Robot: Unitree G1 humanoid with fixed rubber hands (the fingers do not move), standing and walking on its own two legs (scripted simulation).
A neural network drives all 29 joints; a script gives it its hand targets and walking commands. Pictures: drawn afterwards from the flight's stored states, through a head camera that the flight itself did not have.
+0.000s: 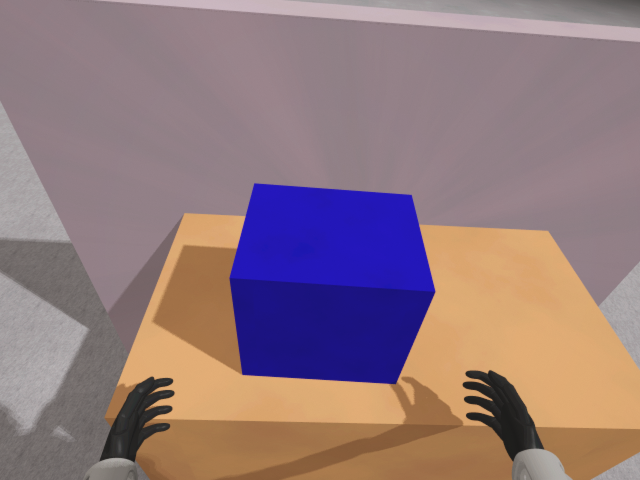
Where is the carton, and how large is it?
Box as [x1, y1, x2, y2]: [230, 183, 434, 383]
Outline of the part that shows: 254,183 230,274 230,285 242,374 395,383 434,293 432,279 411,195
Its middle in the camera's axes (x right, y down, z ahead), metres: +0.01 +0.08 +0.63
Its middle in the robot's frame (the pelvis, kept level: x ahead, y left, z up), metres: +0.44 +0.00 -0.01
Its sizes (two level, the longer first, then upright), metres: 0.253 0.199 0.241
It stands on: a pedestal, 0.65 m high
